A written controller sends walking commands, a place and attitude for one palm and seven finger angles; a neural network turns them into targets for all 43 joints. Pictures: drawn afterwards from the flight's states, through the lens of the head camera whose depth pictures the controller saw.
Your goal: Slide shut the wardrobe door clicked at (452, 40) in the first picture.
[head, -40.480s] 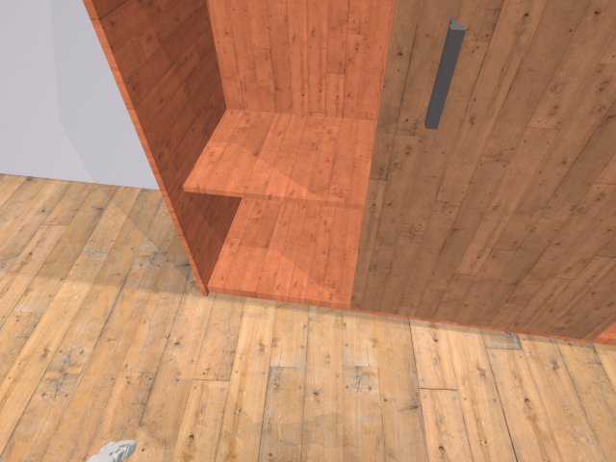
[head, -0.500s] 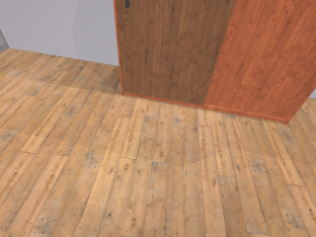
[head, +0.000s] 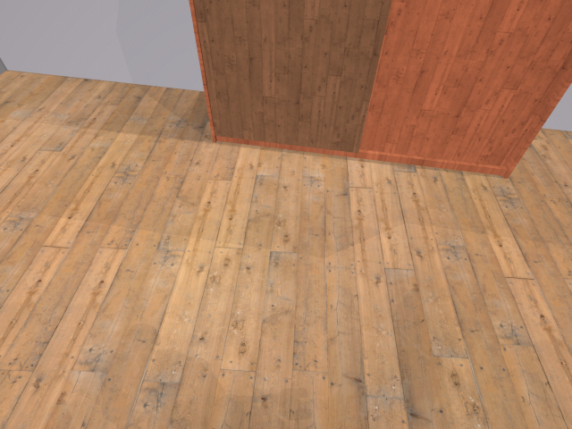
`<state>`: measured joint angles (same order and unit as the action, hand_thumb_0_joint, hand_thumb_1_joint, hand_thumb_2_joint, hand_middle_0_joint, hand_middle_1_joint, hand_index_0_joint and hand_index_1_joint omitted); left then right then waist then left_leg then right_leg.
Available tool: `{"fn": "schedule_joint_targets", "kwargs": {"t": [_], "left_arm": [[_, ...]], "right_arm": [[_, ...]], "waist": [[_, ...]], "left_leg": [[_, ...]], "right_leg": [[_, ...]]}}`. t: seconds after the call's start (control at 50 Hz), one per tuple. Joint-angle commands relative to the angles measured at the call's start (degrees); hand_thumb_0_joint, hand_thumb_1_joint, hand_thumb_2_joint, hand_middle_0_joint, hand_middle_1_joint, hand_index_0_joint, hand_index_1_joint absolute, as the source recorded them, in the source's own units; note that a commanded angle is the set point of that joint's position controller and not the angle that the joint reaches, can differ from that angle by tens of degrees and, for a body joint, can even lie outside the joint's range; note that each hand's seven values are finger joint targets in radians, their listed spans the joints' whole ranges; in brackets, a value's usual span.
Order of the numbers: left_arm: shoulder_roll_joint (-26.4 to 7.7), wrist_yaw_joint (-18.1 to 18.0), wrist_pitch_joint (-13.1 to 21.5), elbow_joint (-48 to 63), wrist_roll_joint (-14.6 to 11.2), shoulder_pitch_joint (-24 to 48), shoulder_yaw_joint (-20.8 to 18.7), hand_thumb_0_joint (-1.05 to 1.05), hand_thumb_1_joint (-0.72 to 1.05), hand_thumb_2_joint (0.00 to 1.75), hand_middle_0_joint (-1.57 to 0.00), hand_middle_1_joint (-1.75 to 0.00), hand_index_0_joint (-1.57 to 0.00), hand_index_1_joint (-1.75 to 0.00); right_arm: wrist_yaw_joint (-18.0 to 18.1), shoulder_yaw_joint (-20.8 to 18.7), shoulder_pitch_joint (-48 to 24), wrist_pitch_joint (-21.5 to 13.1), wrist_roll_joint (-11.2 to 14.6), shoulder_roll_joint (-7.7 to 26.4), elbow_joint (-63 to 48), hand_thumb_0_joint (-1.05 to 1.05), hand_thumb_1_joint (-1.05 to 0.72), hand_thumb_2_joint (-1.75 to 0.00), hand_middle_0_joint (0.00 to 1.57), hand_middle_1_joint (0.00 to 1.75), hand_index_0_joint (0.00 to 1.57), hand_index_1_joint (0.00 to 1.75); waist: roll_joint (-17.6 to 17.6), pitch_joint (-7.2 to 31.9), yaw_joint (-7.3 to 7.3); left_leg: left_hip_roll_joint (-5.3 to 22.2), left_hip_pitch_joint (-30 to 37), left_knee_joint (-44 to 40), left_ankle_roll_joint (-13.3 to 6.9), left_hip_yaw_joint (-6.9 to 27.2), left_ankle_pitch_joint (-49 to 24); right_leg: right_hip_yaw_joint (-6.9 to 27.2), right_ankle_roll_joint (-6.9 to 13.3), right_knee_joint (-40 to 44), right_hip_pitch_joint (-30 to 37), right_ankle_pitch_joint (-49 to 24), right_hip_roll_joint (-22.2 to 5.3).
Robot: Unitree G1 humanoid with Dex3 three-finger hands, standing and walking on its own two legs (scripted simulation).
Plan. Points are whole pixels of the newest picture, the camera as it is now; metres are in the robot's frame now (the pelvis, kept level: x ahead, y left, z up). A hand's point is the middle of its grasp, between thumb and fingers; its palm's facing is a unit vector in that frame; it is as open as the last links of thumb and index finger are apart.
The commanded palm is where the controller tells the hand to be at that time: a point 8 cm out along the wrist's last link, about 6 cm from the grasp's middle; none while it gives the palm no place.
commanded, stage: relax the arm and regain balance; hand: right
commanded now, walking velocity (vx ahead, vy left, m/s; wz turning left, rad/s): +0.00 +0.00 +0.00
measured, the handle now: out of the picture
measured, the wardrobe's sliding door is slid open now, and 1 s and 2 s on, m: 0.00 0.00 0.00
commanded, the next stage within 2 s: step back with the hand held close in 0.28 s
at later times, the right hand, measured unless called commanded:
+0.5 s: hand (525, 391) +0.20 -0.29 -0.01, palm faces +0.28 +0.88 -0.38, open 14.3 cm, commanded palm +0.13 -0.30 +0.18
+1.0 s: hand (565, 375) +0.18 -0.26 +0.12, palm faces +0.36 +0.90 -0.26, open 7.4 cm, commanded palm +0.12 -0.30 +0.18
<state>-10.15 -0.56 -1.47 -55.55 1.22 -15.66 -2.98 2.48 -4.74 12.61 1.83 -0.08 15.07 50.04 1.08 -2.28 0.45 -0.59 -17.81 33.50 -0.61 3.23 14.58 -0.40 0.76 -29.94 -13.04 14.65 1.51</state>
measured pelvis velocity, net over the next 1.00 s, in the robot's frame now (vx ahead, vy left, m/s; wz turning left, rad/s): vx -0.01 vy -0.02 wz -0.04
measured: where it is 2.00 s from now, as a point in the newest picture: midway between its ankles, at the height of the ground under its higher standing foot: outside the picture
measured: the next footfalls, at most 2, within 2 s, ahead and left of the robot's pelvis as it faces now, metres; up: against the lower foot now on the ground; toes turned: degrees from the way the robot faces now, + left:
left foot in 1.18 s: -0.02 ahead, +0.11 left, +0.00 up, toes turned +4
left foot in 1.66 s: -0.10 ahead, +0.06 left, +0.00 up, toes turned +4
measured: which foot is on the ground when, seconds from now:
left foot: down 0.00-0.96, up 0.98-1.00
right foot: down 0.00-1.00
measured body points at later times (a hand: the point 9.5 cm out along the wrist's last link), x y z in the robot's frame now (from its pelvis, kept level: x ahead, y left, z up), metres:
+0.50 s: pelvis +0.00 -0.02 +0.00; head +0.05 -0.04 +0.45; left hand +0.04 +0.21 -0.14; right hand +0.18 -0.34 +0.02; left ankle +0.05 +0.12 -0.73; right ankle +0.01 -0.12 -0.73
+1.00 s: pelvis -0.01 -0.02 +0.00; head +0.05 -0.09 +0.44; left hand +0.21 +0.19 -0.05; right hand +0.15 -0.30 +0.13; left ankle +0.04 +0.12 -0.73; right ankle +0.01 -0.12 -0.73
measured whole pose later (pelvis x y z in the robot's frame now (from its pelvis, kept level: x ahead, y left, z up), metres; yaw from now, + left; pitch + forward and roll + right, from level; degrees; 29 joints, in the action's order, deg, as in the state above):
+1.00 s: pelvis -0.01 -0.02 +0.00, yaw -2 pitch -1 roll +2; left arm -10.7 -2.7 5.5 -30.5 -1.8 -9.0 0.7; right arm 6.6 -13.0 29.8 -4.4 1.9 18.9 -38.3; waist 6.6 -10.0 -6.7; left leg -1.1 -16.7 30.1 1.3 1.8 10.9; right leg 1.9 1.7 -31.8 -16.1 14.5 0.8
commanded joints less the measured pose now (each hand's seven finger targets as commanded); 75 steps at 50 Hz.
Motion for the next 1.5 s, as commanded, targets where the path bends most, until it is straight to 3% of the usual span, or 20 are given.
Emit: {"fn": "schedule_joint_targets", "kwargs": {"t": [0.0, 0.14, 0.38, 0.4, 0.42, 0.48, 0.52, 0.6, 0.68, 0.78, 0.84, 0.92, 0.98, 1.1, 1.18, 1.24, 1.32, 1.38, 1.42, 1.48], "left_arm": [[-5.48, -0.21, 1.73, 2.87, 0.40, 1.05, 0.19, 0.00, 0.90, 0.90, -0.20, -0.30, -0.20, -0.30], [-5.31, -0.39, 1.58, 1.69, -0.06, -2.57, 0.31, 0.00, 0.90, 0.90, -0.20, -0.30, -0.20, -0.30], [-5.32, -0.45, 2.74, -0.89, -0.25, -2.85, 1.05, 0.00, 0.90, 0.90, -0.20, -0.30, -0.20, -0.30], [-19.39, -2.28, 11.60, 31.71, -6.28, 13.65, -1.70, 0.00, 0.90, 0.90, -0.20, -0.30, -0.20, -0.30], [-8.23, -4.93, 16.65, 11.97, -3.47, 4.97, 4.15, 0.00, 0.90, 0.90, -0.20, -0.30, -0.20, -0.30], [-8.55, -2.11, 18.48, 14.00, -4.51, 6.02, 1.91, 0.00, 0.90, 0.90, -0.20, -0.30, -0.20, -0.30], [-5.48, 0.12, 19.83, 23.30, -5.21, 10.68, 1.29, 0.00, 0.90, 0.90, -0.20, -0.30, -0.20, -0.30], [-5.94, 1.95, 13.40, 21.64, -5.58, 6.88, -5.31, 0.00, 0.90, 0.90, -0.20, -0.30, -0.20, -0.30], [-7.68, 0.11, 8.97, 22.37, -6.74, 9.83, -4.39, 0.00, 0.90, 0.90, -0.20, -0.30, -0.20, -0.30], [-6.69, -1.41, 6.88, 31.71, -5.04, 11.75, -1.78, 0.00, 0.90, 0.90, -0.20, -0.30, -0.20, -0.30], [-5.56, -2.44, 7.84, 35.87, -3.65, 12.52, 1.25, 0.00, 0.90, 0.90, -0.20, -0.30, -0.20, -0.30], [-7.23, -2.84, 10.34, 33.51, -3.02, 11.92, 1.63, 0.00, 0.90, 0.90, -0.20, -0.30, -0.20, -0.30], [-6.09, -2.02, 11.35, 32.65, -2.24, 11.50, 0.63, 0.00, 0.90, 0.90, -0.20, -0.30, -0.20, -0.30], [-7.66, 0.73, 12.50, 30.53, -2.18, 7.56, -0.81, 0.00, 0.90, 0.90, -0.20, -0.30, -0.20, -0.30], [-6.30, 0.26, 9.93, 31.33, -2.20, 10.37, 0.76, 0.00, 0.90, 0.90, -0.20, -0.30, -0.20, -0.30], [-4.50, -0.73, 7.03, 33.16, -3.29, 10.70, 1.22, 0.00, 0.90, 0.90, -0.20, -0.30, -0.20, -0.30], [-3.36, -2.99, 5.93, 33.59, -2.47, 12.44, 3.17, 0.00, 0.90, 0.90, -0.20, -0.30, -0.20, -0.30], [-4.64, -4.65, 6.08, 31.76, -1.72, 11.65, 3.08, 0.00, 0.90, 0.90, -0.20, -0.30, -0.20, -0.30], [-5.65, -4.65, 7.22, 31.72, -2.05, 10.69, 1.43, 0.00, 0.90, 0.90, -0.20, -0.30, -0.20, -0.30], [-6.60, -3.70, 10.22, 30.82, -0.36, 9.99, 0.95, 0.00, 0.90, 0.90, -0.20, -0.30, -0.20, -0.30]], "right_arm": [[-0.36, 1.55, 1.63, -0.99, -1.00, 2.91, -2.73, 0.00, 0.50, -0.30, 0.15, 0.30, 0.15, 0.30], [-1.06, 2.09, 0.89, -1.90, -0.96, 4.41, -0.77, 0.00, 0.50, -0.30, 0.15, 0.30, 0.15, 0.30], [-0.65, 2.97, 1.70, -2.25, -0.77, 2.62, 1.10, 0.00, 0.50, -0.30, 0.15, 0.30, 0.15, 0.30], [8.55, -36.70, -48.52, -15.32, 7.91, 58.37, -129.87, 0.00, -0.90, -0.90, 0.20, 0.30, 0.20, 0.30], [8.97, -29.98, -27.67, -14.38, 2.96, 58.16, -120.63, 0.00, -0.90, -0.90, 0.20, 0.30, 0.20, 0.30], [9.74, -25.42, -5.90, -0.08, 3.43, 36.41, -115.33, 0.00, -0.90, -0.90, 0.20, 0.30, 0.20, 0.30], [9.79, -22.78, -0.66, -5.06, 3.97, 23.61, -118.77, 0.00, -0.90, -0.90, 0.20, 0.30, 0.20, 0.30], [5.69, -25.11, 39.54, -9.29, 4.60, 6.15, -65.25, 0.00, -0.90, -0.90, 0.20, 0.30, 0.20, 0.30], [1.63, -26.21, 18.27, -13.11, 6.14, 12.17, -58.58, 0.00, -0.90, -0.90, 0.20, 0.30, 0.20, 0.30], [-0.23, -19.18, 13.81, -14.05, 5.20, 13.28, -80.78, 0.00, -0.90, -0.90, 0.20, 0.30, 0.20, 0.30], [2.56, -17.27, 1.39, -15.51, 3.53, 17.82, -110.84, 0.00, -0.90, -0.90, 0.20, 0.30, 0.20, 0.30], [7.81, -23.71, 2.37, -14.35, 1.80, 21.69, -115.41, 0.00, -0.90, -0.90, 0.20, 0.30, 0.20, 0.30], [8.38, -25.05, 5.89, -14.03, 1.41, 20.05, -108.25, 0.00, -0.90, -0.90, 0.20, 0.30, 0.20, 0.30], [4.27, -21.36, 17.01, -15.15, 3.01, 10.68, -94.90, 0.00, -0.90, -0.90, 0.20, 0.30, 0.20, 0.30], [3.03, -22.85, 22.03, -13.44, 3.30, 13.06, -91.19, 0.00, -0.90, -0.90, 0.20, 0.30, 0.20, 0.30], [3.58, -24.38, 23.52, -13.42, 4.27, 15.35, -94.33, 0.00, -0.90, -0.90, 0.20, 0.30, 0.20, 0.30], [6.31, -28.89, 23.34, -15.10, 4.12, 20.37, -102.32, 0.00, -0.90, -0.90, 0.20, 0.30, 0.20, 0.30], [7.35, -27.59, 21.89, -16.06, 3.86, 18.89, -103.09, 0.00, -0.90, -0.90, 0.20, 0.30, 0.20, 0.30], [6.39, -27.10, 20.48, -17.15, 3.75, 18.43, -102.34, 0.00, -0.90, -0.90, 0.20, 0.30, 0.20, 0.30], [4.76, -25.87, 21.59, -18.24, 4.06, 16.46, -99.67, 0.00, -0.90, -0.90, 0.20, 0.30, 0.20, 0.30]], "waist": [[-15.36, -3.79, -1.82], [0.61, -0.89, 0.21], [-3.07, 0.75, -0.49], [-16.72, 7.39, -5.69], [-14.35, 10.80, -6.66], [-14.30, 11.67, -4.41], [-19.21, 15.58, -3.23], [-0.73, 17.39, -1.22], [15.45, 0.15, 0.04], [16.66, 3.06, -0.81], [3.11, 9.02, -1.89], [-24.80, 12.15, -3.24], [-28.55, 10.87, -3.26], [-7.65, 10.00, -1.55], [4.30, 10.47, -2.51], [14.46, 14.38, -2.47], [5.03, 13.27, -2.71], [-4.97, 12.24, -1.39], [-11.34, 13.35, -2.15], [-20.85, 9.58, -2.44]], "left_leg": [[0.94, 4.76, 0.28, 1.45, 0.45, 5.76], [5.81, 0.37, -14.85, -0.82, 8.00, 10.81], [4.05, 3.58, -9.67, 0.39, 3.35, -3.10], [1.66, 3.32, -8.05, 10.10, 0.86, -7.60], [6.13, 2.80, -8.75, 3.29, 1.75, -8.21], [0.83, 10.19, -7.24, 1.66, -2.33, -7.56], [1.13, 11.95, -4.78, -0.34, -2.74, -8.66], [3.96, 12.66, -5.21, 0.04, -0.71, -21.17], [3.43, 1.09, -6.94, 0.50, -0.39, -17.40], [8.40, -0.10, -14.14, -0.37, 9.01, -12.09], [11.43, 3.45, -16.47, -2.20, 12.43, -9.86], [1.38, 9.29, -2.74, 1.65, 2.13, -14.54], [-0.63, 7.64, 9.07, 1.45, -2.22, 5.00], [-2.16, 4.60, -7.33, 2.07, -6.53, -2.00], [3.11, 15.35, -13.53, 1.73, -2.49, -23.45], [14.59, 15.33, -11.78, -5.55, 7.06, -40.00], [16.79, 11.33, -13.14, -8.28, 7.53, -32.03], [5.81, 10.22, -5.89, 0.00, -2.02, -30.61], [0.04, 4.62, 0.03, 2.28, -4.66, -8.97], [-2.32, 3.26, 5.89, 1.73, -5.14, 8.59]], "right_leg": [[14.82, 6.56, 20.66, -11.77, 16.02, -12.37], [6.82, 2.52, 11.18, -3.09, 10.98, -5.29], [8.84, 3.00, 15.19, -2.02, 4.90, -8.04], [10.26, 1.97, 4.43, 4.66, 1.82, -4.33], [10.27, 1.18, 3.68, -0.96, -1.20, -9.61], [9.53, -1.89, 6.90, 2.42, -14.02, -6.59], [10.21, -0.81, 2.65, 3.11, -21.08, -6.54], [5.69, -1.30, 0.74, -1.03, -26.56, -8.24], [6.77, 0.08, 3.19, -6.08, -19.71, -8.70], [1.73, 1.48, -0.72, -2.77, -4.15, -4.53], [-1.67, 2.34, -0.54, 1.71, 2.57, -1.32], [8.88, 3.36, 7.79, 1.80, -14.18, -10.21], [8.14, 4.47, 9.54, -0.81, -19.52, -13.91], [7.23, 3.51, 4.02, 11.94, -40.19, -14.57], [3.61, 0.50, 2.36, -1.48, -20.01, -10.25], [0.71, -1.34, -9.43, -6.98, -2.64, -3.81], [4.01, -1.60, -12.60, -10.94, 8.60, -2.82], [3.06, -0.83, 6.77, 0.46, -20.87, -3.22], [9.44, 1.48, 8.90, 6.27, -41.17, -10.96], [12.26, 4.33, 12.56, -0.18, -38.42, -14.17]]}}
